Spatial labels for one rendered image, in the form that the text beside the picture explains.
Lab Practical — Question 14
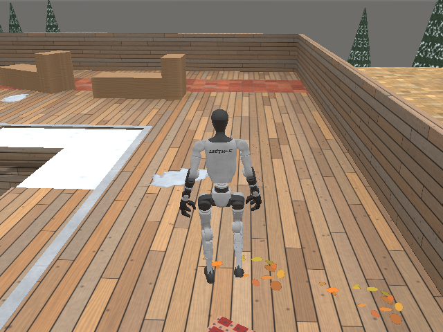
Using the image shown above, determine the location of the robot right hand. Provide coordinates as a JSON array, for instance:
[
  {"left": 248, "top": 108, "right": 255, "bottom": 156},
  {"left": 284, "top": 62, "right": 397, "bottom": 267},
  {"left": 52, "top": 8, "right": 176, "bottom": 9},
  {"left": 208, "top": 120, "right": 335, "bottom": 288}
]
[{"left": 246, "top": 195, "right": 262, "bottom": 211}]

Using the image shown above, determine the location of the robot left forearm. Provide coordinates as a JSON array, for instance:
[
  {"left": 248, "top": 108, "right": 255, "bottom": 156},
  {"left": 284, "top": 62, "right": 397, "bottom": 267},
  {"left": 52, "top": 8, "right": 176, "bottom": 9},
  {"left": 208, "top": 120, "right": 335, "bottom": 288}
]
[{"left": 181, "top": 169, "right": 195, "bottom": 201}]

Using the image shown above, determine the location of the robot right forearm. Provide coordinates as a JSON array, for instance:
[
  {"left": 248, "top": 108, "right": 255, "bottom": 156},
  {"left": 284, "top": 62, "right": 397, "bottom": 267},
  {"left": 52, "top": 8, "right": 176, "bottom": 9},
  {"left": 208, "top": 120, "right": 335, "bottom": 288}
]
[{"left": 246, "top": 167, "right": 260, "bottom": 197}]

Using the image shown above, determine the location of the left robot thigh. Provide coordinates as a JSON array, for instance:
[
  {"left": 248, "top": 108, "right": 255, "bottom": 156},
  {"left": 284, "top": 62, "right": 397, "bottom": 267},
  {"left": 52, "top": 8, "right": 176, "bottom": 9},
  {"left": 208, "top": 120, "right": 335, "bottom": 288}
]
[{"left": 198, "top": 193, "right": 214, "bottom": 241}]

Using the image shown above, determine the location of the right robot upper arm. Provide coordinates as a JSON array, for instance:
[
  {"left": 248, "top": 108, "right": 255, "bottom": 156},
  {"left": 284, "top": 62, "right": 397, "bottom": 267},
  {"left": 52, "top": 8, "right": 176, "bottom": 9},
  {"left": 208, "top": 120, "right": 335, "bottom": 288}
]
[{"left": 235, "top": 139, "right": 253, "bottom": 177}]

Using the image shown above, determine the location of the robot left hand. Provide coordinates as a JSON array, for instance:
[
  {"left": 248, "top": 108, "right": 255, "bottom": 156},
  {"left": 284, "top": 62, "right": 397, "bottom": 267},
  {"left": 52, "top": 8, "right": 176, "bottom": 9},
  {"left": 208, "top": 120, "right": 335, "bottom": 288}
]
[{"left": 179, "top": 199, "right": 196, "bottom": 218}]

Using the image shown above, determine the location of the left robot upper arm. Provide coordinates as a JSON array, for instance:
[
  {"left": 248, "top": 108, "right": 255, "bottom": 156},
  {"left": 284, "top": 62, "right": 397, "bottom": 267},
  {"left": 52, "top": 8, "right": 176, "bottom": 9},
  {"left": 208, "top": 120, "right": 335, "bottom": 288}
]
[{"left": 188, "top": 140, "right": 206, "bottom": 179}]

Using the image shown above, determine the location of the right robot shin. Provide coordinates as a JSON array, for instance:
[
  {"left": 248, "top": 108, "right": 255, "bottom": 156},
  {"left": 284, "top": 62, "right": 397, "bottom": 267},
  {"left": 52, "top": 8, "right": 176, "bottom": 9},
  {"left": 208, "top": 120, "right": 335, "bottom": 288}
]
[{"left": 233, "top": 221, "right": 243, "bottom": 269}]

